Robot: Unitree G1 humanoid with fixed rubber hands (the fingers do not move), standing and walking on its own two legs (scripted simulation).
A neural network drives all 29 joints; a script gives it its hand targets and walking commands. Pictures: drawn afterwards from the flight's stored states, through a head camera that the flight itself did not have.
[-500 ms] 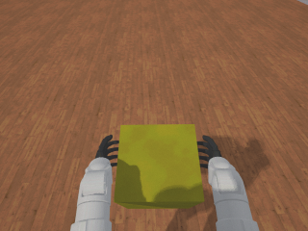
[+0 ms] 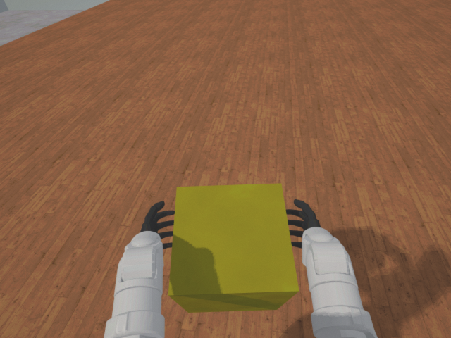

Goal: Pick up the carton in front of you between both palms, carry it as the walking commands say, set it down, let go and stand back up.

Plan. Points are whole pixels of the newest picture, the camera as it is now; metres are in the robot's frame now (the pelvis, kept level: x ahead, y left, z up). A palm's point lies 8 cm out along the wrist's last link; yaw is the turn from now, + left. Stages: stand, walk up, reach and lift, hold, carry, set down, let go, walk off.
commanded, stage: hold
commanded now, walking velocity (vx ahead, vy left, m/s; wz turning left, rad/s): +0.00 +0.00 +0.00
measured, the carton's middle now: (230, 253) +0.32 +0.00 -0.05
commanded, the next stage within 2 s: set down in 0.28 s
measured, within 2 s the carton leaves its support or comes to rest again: neither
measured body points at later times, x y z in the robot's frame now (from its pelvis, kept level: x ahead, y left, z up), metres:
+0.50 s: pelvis +0.01 +0.00 +0.00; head -0.01 -0.01 +0.45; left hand +0.34 +0.15 +0.03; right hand +0.33 -0.15 +0.02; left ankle +0.02 +0.14 -0.74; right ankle +0.04 -0.11 -0.74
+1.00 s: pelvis -0.03 +0.01 -0.08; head +0.21 -0.03 +0.30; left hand +0.38 +0.11 -0.16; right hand +0.38 -0.19 -0.18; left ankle +0.02 +0.14 -0.74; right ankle +0.04 -0.11 -0.74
